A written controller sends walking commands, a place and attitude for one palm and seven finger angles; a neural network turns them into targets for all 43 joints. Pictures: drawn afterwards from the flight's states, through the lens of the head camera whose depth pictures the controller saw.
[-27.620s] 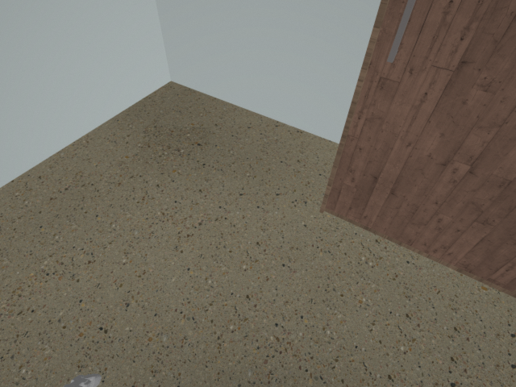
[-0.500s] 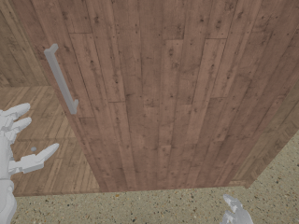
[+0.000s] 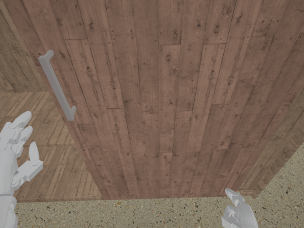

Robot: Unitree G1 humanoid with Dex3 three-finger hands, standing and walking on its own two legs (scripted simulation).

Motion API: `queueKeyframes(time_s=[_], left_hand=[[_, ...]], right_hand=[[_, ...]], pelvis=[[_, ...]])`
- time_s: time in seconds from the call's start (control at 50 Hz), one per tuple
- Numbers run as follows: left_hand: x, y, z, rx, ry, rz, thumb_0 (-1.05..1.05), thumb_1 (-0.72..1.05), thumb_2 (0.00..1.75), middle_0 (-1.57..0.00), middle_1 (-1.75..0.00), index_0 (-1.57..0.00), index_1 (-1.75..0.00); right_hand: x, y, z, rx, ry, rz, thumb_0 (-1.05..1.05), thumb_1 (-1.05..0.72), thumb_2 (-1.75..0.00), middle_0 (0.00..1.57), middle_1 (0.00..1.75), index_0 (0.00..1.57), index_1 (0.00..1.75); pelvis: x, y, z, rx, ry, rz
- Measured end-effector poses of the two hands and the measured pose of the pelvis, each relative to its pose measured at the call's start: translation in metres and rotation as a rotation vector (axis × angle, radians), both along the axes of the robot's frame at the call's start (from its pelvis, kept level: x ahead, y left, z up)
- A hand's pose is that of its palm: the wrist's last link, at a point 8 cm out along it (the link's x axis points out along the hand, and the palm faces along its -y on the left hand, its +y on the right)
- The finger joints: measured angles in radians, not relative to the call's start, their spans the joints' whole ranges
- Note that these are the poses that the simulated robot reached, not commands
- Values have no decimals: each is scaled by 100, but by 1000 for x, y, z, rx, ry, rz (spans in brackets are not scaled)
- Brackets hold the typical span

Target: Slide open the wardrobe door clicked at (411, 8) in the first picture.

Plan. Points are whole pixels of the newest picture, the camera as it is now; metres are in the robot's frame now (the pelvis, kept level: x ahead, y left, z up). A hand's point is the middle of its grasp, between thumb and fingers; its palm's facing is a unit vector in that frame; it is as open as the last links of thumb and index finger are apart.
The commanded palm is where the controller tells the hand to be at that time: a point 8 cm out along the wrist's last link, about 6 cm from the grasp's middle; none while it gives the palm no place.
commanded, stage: draw the hand back to the body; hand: left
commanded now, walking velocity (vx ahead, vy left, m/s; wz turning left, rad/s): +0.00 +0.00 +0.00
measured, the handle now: (61, 88) +0.42 +0.34 +0.17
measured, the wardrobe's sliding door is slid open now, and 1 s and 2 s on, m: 0.66 0.66 0.66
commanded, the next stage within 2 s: step back with the hand held close in 0.10 s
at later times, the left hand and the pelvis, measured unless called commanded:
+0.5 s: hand (43, 168) +0.18 +0.25 +0.15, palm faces +0.36 -0.82 -0.45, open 7.4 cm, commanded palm +0.12 +0.30 +0.17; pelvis -0.02 +0.00 -0.01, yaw +0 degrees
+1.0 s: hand out of the picture +0.09 +0.35 +0.16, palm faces +0.42 -0.78 -0.47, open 7.4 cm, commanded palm +0.04 +0.38 +0.17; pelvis -0.09 +0.08 -0.01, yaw +2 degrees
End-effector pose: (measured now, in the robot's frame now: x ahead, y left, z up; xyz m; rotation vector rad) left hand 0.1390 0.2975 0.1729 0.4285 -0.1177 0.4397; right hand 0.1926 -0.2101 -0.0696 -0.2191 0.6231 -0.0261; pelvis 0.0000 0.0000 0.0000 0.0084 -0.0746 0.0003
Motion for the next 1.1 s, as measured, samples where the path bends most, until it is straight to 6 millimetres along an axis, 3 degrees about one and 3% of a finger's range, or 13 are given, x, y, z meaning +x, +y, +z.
queueKeyframes(time_s=[0.22, 0.32, 0.44, 0.56, 0.78, 0.96, 1.02, 1.1], left_hand=[[1, -13, 0, 7, 17, -14, 1, 89, 89, -21, -30, -21, -30], [3, -7, 7, 70, -12, -9, 1, 88, 89, -21, -30, -22, -30], [3, -7, 2, 77, 0, -48, 1, 89, 89, -21, -30, -21, -30], [-10, -3, -3, 95, 17, -104, 1, 89, 89, -21, -30, -22, -30], [-39, 50, -2, 111, -55, -61, 1, 88, 89, -21, -30, -22, -30], [-80, 78, 7, 161, -45, -62, 1, 89, 89, -21, -30, -22, -30], [-92, 91, 1, 149, -84, -53, 1, 88, 89, -21, -30, -22, -30], [-92, 115, -13, 83, -154, -27, 1, 88, 89, -21, -30, -22, -30]], right_hand=[[-5, -15, -6, -1, 31, -19, 1, -91, -90, 20, 30, 20, 30], [-10, -24, -8, -25, 76, -36, 1, -91, -90, 20, 30, 20, 30], [-24, -34, -2, -46, 97, -100, 1, -91, -90, 20, 30, 20, 30], [-47, -32, 1, -61, 93, -146, 1, -91, -90, 20, 30, 20, 30], [-95, 14, -5, -104, 133, -131, 1, -91, -90, 20, 30, 20, 30], [-107, 63, -10, -70, 132, -44, 1, -91, -90, 20, 30, 21, 30], [-109, 73, -11, -95, 121, -33, 1, -90, -90, 20, 30, 21, 30], [-114, 86, -8, -145, 104, -42, 1, -90, -90, 20, 30, 21, 30]], pelvis=[[1, -11, 0, 5, 0, 0], [-2, -14, -2, -12, 25, 10], [-12, -8, -3, -21, 42, -2], [-28, 3, -7, -31, 54, -12], [-57, 43, -7, -66, 66, -1], [-85, 69, -8, -83, 91, 41], [-89, 81, -13, -95, 72, 33], [-97, 99, -19, -118, 51, 29]])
